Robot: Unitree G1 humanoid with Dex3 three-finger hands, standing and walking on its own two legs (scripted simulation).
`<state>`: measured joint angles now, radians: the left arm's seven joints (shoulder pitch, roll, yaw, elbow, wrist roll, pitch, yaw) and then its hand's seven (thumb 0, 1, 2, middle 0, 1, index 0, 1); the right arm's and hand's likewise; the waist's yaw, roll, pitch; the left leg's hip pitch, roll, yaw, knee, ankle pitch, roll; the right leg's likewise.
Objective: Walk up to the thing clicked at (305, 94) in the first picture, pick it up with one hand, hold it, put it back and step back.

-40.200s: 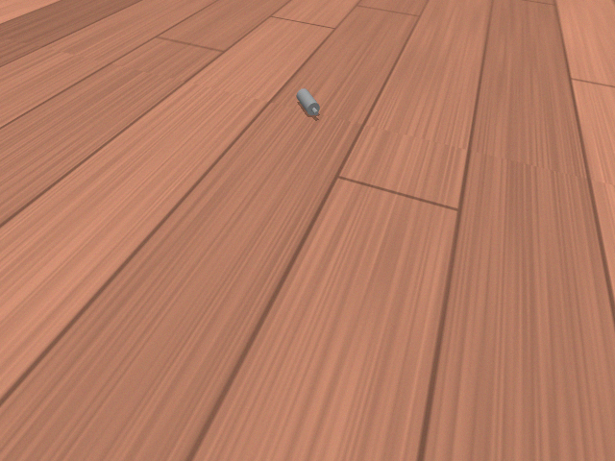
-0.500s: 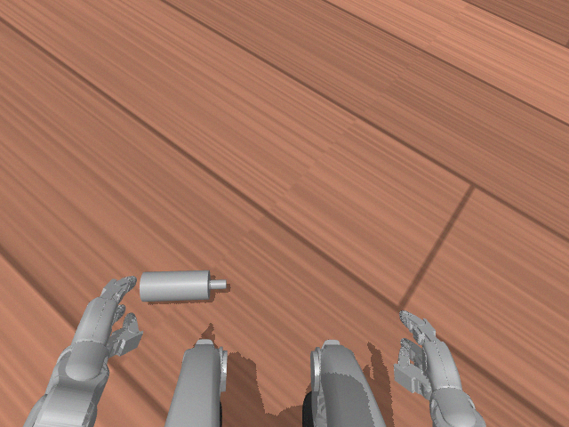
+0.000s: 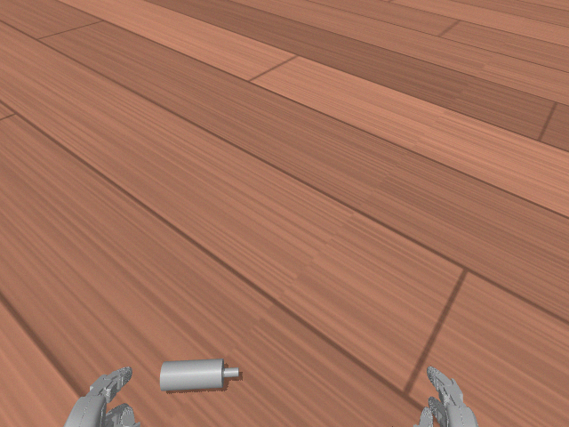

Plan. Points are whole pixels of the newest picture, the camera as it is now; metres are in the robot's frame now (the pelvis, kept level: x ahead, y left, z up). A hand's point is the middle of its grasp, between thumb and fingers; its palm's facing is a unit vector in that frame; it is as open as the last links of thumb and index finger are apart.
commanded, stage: home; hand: left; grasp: from above
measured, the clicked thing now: (201, 373) +0.44 +0.21 -0.67
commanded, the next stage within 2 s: stand in 1.98 s
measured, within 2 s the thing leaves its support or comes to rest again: neither
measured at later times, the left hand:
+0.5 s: hand out of the picture +0.16 +0.18 -0.04, palm faces +0.06 -0.98 -0.20, open 7.4 cm
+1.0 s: hand out of the picture +0.16 +0.17 -0.04, palm faces +0.05 -0.98 -0.19, open 7.4 cm
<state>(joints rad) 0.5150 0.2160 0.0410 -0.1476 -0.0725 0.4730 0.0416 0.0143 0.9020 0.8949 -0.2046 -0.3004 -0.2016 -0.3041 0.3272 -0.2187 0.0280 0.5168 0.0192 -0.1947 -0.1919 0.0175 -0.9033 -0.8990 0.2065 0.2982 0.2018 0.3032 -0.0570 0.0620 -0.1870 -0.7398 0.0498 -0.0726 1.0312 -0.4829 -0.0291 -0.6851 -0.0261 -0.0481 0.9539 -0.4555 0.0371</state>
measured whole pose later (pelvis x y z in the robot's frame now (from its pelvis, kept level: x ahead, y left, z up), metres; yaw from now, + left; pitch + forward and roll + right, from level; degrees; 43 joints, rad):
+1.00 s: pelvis +0.00 +0.00 +0.00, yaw +0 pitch +9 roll -3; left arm 0.50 0.22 0.03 -0.13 -0.06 0.46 0.01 0.02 0.90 0.89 -0.20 -0.30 -0.20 -0.30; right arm 0.28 -0.22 0.03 0.54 0.00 -0.25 -0.19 0.02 -0.90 -0.90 0.21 0.30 0.20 0.30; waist -0.04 0.05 -0.15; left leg -0.69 0.05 -0.07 1.01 -0.48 -0.04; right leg -0.64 -0.03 -0.05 0.94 -0.46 0.03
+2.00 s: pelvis +0.00 +0.00 +0.00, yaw +0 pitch +10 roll -3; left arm 0.50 0.22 0.03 -0.14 -0.06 0.46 0.02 0.02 0.90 0.89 -0.20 -0.30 -0.20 -0.30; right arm 0.29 -0.21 0.03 0.54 0.00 -0.24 -0.19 0.02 -0.90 -0.90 0.21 0.30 0.20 0.30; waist -0.03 0.05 -0.16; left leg -0.70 0.05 -0.07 1.02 -0.49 -0.04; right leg -0.65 -0.03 -0.05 0.95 -0.47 0.03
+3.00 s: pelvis +0.00 +0.00 +0.07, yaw +1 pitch -4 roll +0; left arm 0.17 0.30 0.03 1.12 0.03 0.00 0.02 0.01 0.90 0.89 -0.21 -0.30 -0.20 -0.30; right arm 0.15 -0.30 -0.03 1.09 -0.03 0.01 -0.02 0.01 -0.90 -0.90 0.21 0.30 0.20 0.30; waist 0.02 0.02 0.07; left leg -0.15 0.02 -0.04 0.43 -0.21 -0.02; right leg -0.11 -0.06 -0.04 0.40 -0.21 0.04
